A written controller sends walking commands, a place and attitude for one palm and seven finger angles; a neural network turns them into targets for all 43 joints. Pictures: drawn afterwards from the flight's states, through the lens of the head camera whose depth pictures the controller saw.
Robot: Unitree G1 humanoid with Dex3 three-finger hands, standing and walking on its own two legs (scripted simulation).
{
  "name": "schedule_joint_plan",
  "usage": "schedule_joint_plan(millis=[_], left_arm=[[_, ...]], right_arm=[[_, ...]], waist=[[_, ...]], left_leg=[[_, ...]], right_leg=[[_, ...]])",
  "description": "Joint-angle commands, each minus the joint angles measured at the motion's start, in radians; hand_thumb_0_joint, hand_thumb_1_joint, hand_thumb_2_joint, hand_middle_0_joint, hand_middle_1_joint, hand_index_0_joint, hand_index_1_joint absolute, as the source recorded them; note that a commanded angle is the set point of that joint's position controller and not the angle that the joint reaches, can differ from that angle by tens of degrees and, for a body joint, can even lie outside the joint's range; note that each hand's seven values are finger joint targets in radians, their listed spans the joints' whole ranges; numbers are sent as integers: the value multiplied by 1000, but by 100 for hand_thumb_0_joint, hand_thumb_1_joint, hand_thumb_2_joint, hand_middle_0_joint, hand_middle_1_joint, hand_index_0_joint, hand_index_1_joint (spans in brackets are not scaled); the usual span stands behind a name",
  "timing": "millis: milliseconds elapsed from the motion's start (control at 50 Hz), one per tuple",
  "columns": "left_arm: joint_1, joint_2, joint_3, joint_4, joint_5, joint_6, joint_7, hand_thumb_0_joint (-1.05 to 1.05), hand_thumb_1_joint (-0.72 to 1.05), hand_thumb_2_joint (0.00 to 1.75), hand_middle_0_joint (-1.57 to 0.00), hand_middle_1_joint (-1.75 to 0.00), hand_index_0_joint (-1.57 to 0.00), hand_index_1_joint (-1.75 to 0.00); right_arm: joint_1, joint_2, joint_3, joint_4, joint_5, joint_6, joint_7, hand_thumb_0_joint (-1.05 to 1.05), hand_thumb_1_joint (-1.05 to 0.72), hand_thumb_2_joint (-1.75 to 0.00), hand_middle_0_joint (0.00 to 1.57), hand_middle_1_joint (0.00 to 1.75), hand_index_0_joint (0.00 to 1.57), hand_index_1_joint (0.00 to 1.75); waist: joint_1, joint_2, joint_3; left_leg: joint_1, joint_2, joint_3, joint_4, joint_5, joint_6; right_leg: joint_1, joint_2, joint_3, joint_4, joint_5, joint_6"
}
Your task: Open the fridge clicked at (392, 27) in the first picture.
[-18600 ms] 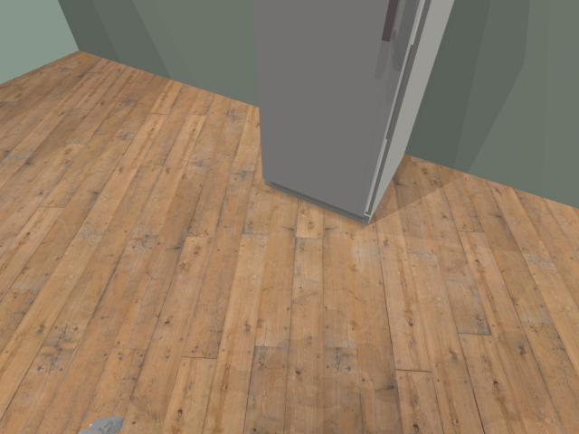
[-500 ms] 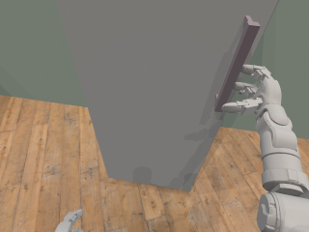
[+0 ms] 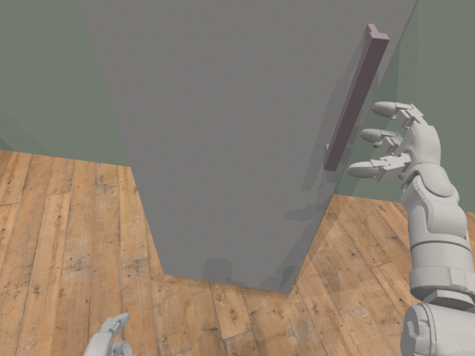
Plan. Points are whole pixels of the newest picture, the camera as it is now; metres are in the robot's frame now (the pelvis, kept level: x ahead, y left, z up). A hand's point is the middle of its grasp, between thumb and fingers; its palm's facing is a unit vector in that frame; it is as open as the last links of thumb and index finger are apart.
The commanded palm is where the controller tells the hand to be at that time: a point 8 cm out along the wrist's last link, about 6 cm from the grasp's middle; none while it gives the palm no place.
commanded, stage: move the hooked fingers beside the handle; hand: right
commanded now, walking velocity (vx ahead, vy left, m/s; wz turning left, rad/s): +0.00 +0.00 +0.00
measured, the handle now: (347, 106) +0.49 -0.15 +0.21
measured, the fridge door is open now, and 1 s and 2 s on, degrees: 0 0 0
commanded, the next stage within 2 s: feel for the door with the fingertips in 1.04 s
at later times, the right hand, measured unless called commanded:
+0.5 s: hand (378, 145) +0.41 -0.19 +0.19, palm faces +0.09 +1.00 +0.02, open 14.0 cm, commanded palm +0.38 -0.25 +0.19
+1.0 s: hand (386, 150) +0.40 -0.20 +0.19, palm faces +0.09 +1.00 +0.01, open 14.0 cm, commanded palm +0.38 -0.25 +0.19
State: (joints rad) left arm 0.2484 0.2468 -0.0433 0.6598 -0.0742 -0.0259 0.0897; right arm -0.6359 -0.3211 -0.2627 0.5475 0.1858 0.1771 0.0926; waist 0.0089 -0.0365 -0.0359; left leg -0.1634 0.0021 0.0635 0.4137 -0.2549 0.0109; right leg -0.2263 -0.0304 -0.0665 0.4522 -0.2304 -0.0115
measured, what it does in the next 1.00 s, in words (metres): stands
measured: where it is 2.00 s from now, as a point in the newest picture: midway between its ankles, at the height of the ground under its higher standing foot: outside the picture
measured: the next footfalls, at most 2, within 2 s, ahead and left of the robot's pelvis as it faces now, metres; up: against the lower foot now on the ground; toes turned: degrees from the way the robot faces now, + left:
none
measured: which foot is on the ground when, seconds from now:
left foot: down 0.00-1.00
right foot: down 0.00-1.00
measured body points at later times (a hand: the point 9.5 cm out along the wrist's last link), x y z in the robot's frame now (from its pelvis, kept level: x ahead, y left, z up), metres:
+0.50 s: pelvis +0.00 +0.00 +0.00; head -0.01 +0.01 +0.45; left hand +0.12 +0.25 -0.11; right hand +0.40 -0.25 +0.19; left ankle -0.02 +0.11 -0.74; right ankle +0.01 -0.11 -0.74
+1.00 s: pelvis +0.00 +0.00 +0.00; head -0.01 +0.01 +0.45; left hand +0.14 +0.25 -0.10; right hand +0.39 -0.25 +0.19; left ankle -0.02 +0.11 -0.74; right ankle +0.01 -0.11 -0.74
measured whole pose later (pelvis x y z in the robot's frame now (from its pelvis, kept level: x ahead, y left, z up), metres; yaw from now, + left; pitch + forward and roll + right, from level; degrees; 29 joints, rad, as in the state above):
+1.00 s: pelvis +0.00 +0.00 +0.00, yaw -1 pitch +0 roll +1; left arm 0.25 0.26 -0.04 0.66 -0.08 -0.03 0.09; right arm -0.60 -0.35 -0.27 0.50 0.21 0.20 0.14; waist 0.00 -0.04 -0.04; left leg -0.17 0.00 0.07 0.42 -0.26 0.01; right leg -0.24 -0.03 -0.06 0.47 -0.24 -0.01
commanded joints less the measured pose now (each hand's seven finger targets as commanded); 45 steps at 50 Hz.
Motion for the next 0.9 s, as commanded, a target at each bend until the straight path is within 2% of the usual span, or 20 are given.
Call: schedule_joint_plan(millis=[0, 60, 80, 100, 140, 180, 240, 280, 320, 360, 380, 440, 480, 540, 560, 680, 720, 780, 840, 880], left_arm=[[-68, 134, 50, -134, 3, -44, 11, 0, 90, 90, -20, -30, -20, -30], [-65, 137, 48, -127, 0, -44, 16, 0, 90, 90, -20, -30, -20, -30], [-58, 142, 52, -126, 2, -47, 16, 0, 90, 90, -20, -30, -20, -30], [-62, 144, 52, -127, 1, -47, 18, 0, 90, 90, -20, -30, -20, -30], [-59, 138, 51, -129, 2, -51, 17, 0, 90, 90, -20, -30, -20, -30], [-51, 142, 55, -126, 4, -53, 15, 0, 90, 90, -20, -30, -20, -30], [-51, 141, 52, -124, 0, -54, 14, 0, 90, 90, -20, -30, -20, -30], [-49, 146, 55, -126, 1, -53, 13, 0, 90, 90, -20, -30, -20, -30], [-54, 140, 54, -131, 0, -60, 10, 0, 90, 90, -20, -30, -20, -30], [-52, 140, 51, -125, 0, -59, 11, 0, 90, 90, -20, -30, -20, -30], [-42, 147, 56, -119, 1, -57, 10, 0, 90, 90, -20, -30, -20, -30], [-50, 144, 54, -123, 2, -56, 11, 0, 90, 90, -20, -30, -20, -30], [-47, 147, 56, -127, 5, -54, 8, 0, 90, 90, -20, -30, -20, -30], [-56, 137, 54, -137, 2, -55, 7, 0, 90, 90, -20, -30, -20, -30], [-56, 137, 53, -137, 2, -55, 7, 0, 90, 90, -20, -30, -20, -30], [-54, 149, 56, -135, 2, -47, 14, 0, 90, 90, -20, -30, -20, -30], [-67, 139, 53, -144, -2, -53, 12, 0, 90, 90, -20, -30, -20, -30], [-62, 144, 59, -145, 0, -57, 10, 0, 90, 90, -20, -30, -20, -30], [-70, 140, 53, -139, -5, -56, 13, 0, 90, 90, -20, -30, -20, -30], [-70, 144, 56, -138, -4, -55, 12, 0, 90, 90, -20, -30, -20, -30]], right_arm=[[-461, -212, -39, -222, 14, -75, 13, 0, 50, -30, 30, 120, 30, 120], [-503, -216, -28, -187, 14, -64, 23, 0, 50, -30, 30, 120, 30, 120], [-489, -212, -26, -181, 18, -68, 24, 0, 50, -30, 30, 120, 30, 120], [-490, -250, -59, -178, 19, -68, 23, 0, 50, -30, 30, 120, 30, 120], [-540, -240, -43, -224, 14, -83, 23, 0, 50, -30, 30, 120, 30, 120], [-484, -258, -62, -208, 18, -91, 24, 0, 50, -30, 30, 120, 30, 120], [-493, -244, -48, -194, 19, -90, 34, 0, 50, -30, 30, 120, 30, 120], [-480, -248, -49, -191, 18, -90, 33, 0, 50, -30, 30, 120, 30, 120], [-518, -223, -32, -228, 19, -92, 31, 0, 50, -30, 30, 120, 30, 120], [-511, -210, -23, -208, 19, -84, 29, 0, 50, -30, 30, 120, 30, 120], [-485, -246, -54, -188, 19, -85, 22, 0, 50, -30, 30, 120, 30, 120], [-495, -258, -66, -198, 14, -82, 16, 0, 50, -30, 30, 120, 30, 120], [-459, -263, -72, -201, 11, -86, 12, 0, 50, -30, 30, 120, 30, 120], [-472, -249, -62, -257, 10, -93, 16, 0, 50, -30, 30, 120, 30, 120], [-468, -234, -52, -256, 13, -91, 19, 0, 50, -30, 30, 120, 30, 120], [-409, -308, -110, -205, 18, -67, 33, 0, 50, -30, 30, 120, 30, 120], [-466, -262, -65, -277, 21, -79, 39, 0, 50, -30, 30, 120, 30, 120], [-425, -265, -75, -301, 34, -89, 47, 0, 50, -30, 30, 120, 30, 120], [-442, -222, -33, -275, 35, -64, 58, 0, 50, -30, 30, 120, 30, 120], [-414, -238, -49, -269, 36, -52, 52, 0, 50, -30, 30, 120, 30, 120]], waist=[[2, 23, -265], [14, 10, -230], [16, 58, -238], [8, 42, -251], [12, -7, -285], [7, 36, -287], [10, 5, -270], [10, 41, -270], [8, -27, -285], [13, -15, -265], [10, 48, -257], [4, 14, -268], [-3, 44, -277], [-4, -18, -297], [0, -6, -295], [-7, 57, -259], [4, -26, -274], [2, 29, -307], [14, -12, -257], [6, 19, -254]], left_leg=[[12, -11, -26, -38, 318, 11], [-27, -13, -24, -49, 250, 12], [-23, -13, -22, -53, 245, 9], [-18, -11, -29, -52, 249, 9], [-9, -11, -28, -44, 273, 14], [2, -13, -26, -43, 290, 11], [-10, -13, -25, -39, 286, 14], [-9, -13, -24, -43, 266, 10], [-16, -14, -24, -39, 273, 16], [-32, -16, -22, -43, 256, 15], [-20, -16, -20, -47, 246, 12], [-11, -14, -25, -44, 258, 12], [6, -13, -27, -42, 274, 11], [14, -14, -27, -31, 316, 16], [10, -16, -24, -33, 314, 15], [20, -10, -30, -42, 299, 7], [5, -10, -33, -40, 314, 11], [27, -13, -28, -31, 350, 10], [-14, -13, -24, -34, 317, 11], [-12, -13, -23, -40, 305, 10]], right_leg=[[160, 10, 58, -28, 267, -32], [148, 11, 67, -35, 211, -29], [148, 7, 66, -31, 208, -33], [145, 10, 66, -31, 207, -34], [171, 13, 69, -27, 239, -31], [164, 7, 65, -21, 254, -33], [160, 10, 68, -26, 247, -30], [154, 6, 66, -25, 232, -32], [174, 10, 72, -26, 245, -29], [170, 10, 73, -28, 234, -27], [148, 4, 72, -26, 223, -30], [147, 10, 67, -32, 223, -30], [144, 5, 63, -28, 242, -34], [171, 9, 61, -25, 281, -30], [175, 8, 63, -26, 281, -29], [129, 6, 51, -26, 240, -36], [163, 11, 52, -22, 259, -34], [177, 7, 54, -11, 295, -36], [167, 11, 59, -17, 265, -31], [163, 8, 58, -14, 260, -33]])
